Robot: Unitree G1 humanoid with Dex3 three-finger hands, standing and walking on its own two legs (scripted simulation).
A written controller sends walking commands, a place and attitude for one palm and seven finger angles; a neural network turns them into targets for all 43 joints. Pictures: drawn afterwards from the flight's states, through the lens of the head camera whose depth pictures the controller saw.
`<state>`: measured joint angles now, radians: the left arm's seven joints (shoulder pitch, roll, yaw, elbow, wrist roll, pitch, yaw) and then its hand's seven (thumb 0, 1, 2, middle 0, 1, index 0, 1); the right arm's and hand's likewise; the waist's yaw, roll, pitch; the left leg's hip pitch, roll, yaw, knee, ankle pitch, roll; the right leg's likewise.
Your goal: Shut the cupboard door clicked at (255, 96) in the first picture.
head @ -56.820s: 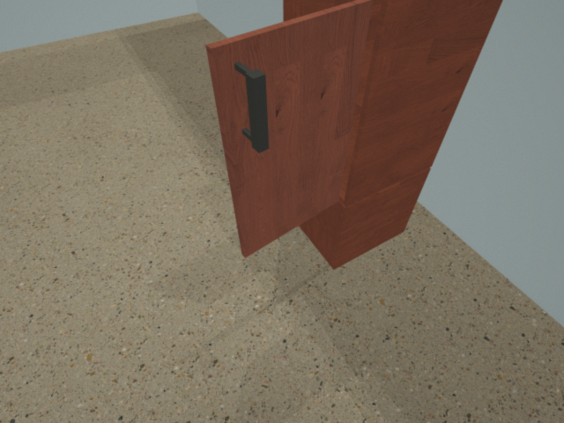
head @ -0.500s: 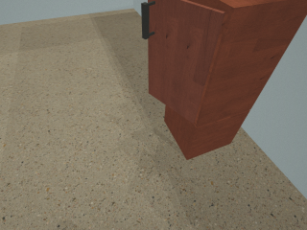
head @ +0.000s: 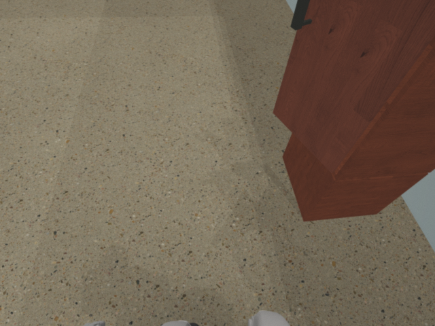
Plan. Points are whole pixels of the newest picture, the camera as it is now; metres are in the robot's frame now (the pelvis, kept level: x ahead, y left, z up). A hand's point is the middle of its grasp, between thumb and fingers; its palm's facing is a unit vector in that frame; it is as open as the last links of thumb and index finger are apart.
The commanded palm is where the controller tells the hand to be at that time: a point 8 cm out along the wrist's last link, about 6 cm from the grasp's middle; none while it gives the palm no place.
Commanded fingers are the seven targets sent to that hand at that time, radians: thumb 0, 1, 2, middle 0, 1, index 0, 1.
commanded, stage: walk to a spot facing it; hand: left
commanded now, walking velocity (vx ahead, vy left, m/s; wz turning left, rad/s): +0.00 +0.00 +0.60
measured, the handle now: out of the picture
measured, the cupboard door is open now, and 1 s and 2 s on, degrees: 23 23 23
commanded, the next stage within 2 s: turn to face it in 1.82 s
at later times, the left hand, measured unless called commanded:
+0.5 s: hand out of the picture +0.02 +0.14 -0.15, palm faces +0.31 -0.90 -0.29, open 7.4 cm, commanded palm none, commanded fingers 0.00 0.90 0.90 -0.20 -0.30 -0.20 -0.30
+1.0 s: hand out of the picture +0.12 +0.24 -0.15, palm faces +0.56 -0.80 -0.24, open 7.4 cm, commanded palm none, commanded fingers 0.00 0.90 0.90 -0.20 -0.30 -0.20 -0.30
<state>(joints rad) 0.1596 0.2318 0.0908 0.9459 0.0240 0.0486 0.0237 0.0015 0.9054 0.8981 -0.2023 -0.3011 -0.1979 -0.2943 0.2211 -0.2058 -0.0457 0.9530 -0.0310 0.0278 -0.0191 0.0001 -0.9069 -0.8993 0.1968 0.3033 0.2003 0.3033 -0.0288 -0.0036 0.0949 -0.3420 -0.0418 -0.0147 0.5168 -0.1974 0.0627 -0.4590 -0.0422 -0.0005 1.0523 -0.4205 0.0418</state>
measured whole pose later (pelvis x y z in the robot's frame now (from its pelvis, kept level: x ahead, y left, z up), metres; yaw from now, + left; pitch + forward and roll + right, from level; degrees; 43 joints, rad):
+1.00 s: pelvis +0.14 +0.00 +0.00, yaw +35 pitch +2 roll +1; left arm 0.14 0.24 0.08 0.85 0.02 0.01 -0.04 0.00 0.91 0.90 -0.20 -0.30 -0.20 -0.29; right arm 0.32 -0.21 -0.04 0.95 -0.03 -0.02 0.00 0.00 -0.90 -0.90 0.20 0.30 0.20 0.30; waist -0.03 0.00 0.07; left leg -0.07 -0.02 -0.06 0.41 -0.36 0.01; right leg -0.56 -0.10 -0.02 0.77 -0.23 0.08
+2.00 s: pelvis +0.40 +0.30 +0.01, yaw +70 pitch +3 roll -2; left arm 0.06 0.22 0.06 0.85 0.02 0.00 -0.01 0.00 0.91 0.90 -0.20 -0.30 -0.20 -0.29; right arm 0.37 -0.17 -0.03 0.98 -0.02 -0.04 -0.01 0.00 -0.90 -0.90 0.20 0.30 0.20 0.30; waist -0.07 -0.02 0.05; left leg -0.13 -0.10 -0.09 0.37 -0.28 0.10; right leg -0.59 -0.07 0.01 0.84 -0.19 0.08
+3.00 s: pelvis +0.49 +0.45 -0.01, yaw +39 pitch +0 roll -1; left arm 0.14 0.23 0.06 0.85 0.02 0.03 -0.02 0.00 0.91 0.90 -0.20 -0.30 -0.20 -0.29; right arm 0.24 -0.29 -0.07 0.92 -0.01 0.06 -0.03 0.00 -0.91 -0.90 0.20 0.30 0.20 0.30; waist -0.02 0.07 0.08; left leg -0.36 0.12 0.09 1.01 -0.54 -0.06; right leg -0.31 0.01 -0.06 0.62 -0.33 -0.03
